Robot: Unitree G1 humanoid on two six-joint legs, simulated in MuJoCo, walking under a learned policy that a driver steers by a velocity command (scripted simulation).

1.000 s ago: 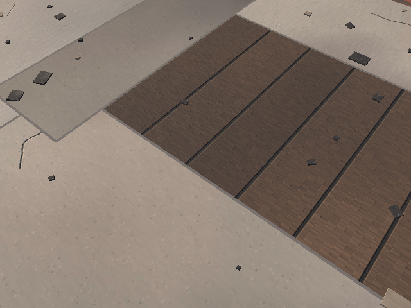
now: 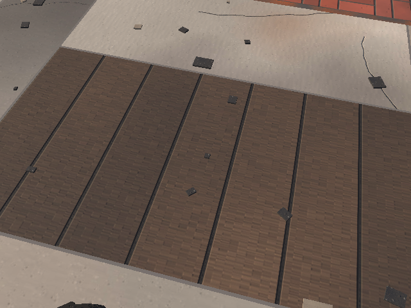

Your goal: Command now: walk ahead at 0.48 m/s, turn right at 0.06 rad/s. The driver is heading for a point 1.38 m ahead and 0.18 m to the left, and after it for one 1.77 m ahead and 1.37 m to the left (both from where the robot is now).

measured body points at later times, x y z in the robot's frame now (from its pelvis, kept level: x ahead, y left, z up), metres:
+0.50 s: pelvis +0.27 -0.03 +0.00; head +0.30 -0.04 +0.45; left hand +0.22 +0.22 -0.13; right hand +0.46 -0.27 -0.11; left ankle +0.45 +0.09 -0.69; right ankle +0.16 -0.09 -0.74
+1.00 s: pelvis +0.56 -0.01 +0.01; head +0.58 +0.00 +0.46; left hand +0.71 +0.23 -0.12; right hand +0.50 -0.25 -0.13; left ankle +0.48 +0.06 -0.74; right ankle +0.72 -0.16 -0.68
